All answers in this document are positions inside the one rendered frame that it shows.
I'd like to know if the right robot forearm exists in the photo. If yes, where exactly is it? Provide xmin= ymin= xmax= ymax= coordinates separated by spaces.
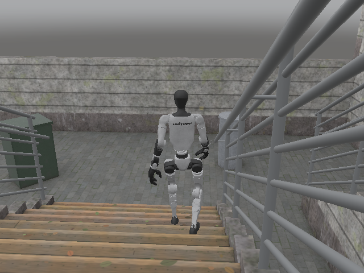
xmin=201 ymin=135 xmax=209 ymax=152

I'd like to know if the robot left shin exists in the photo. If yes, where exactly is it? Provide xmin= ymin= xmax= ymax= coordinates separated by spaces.
xmin=168 ymin=185 xmax=177 ymax=218

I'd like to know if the left robot forearm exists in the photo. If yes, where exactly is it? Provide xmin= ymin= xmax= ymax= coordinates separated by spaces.
xmin=150 ymin=139 xmax=163 ymax=169

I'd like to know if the left robot hand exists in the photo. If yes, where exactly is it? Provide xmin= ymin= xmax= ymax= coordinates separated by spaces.
xmin=148 ymin=167 xmax=162 ymax=185

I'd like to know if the right robot upper arm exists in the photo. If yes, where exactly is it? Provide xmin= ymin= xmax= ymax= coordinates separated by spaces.
xmin=193 ymin=114 xmax=208 ymax=144

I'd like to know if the left robot upper arm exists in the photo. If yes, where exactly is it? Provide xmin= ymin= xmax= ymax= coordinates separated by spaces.
xmin=157 ymin=114 xmax=170 ymax=147

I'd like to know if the right robot hand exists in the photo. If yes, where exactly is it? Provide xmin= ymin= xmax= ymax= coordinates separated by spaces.
xmin=195 ymin=149 xmax=209 ymax=160

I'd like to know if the left robot thigh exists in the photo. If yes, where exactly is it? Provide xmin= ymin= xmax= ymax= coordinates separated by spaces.
xmin=164 ymin=159 xmax=177 ymax=195

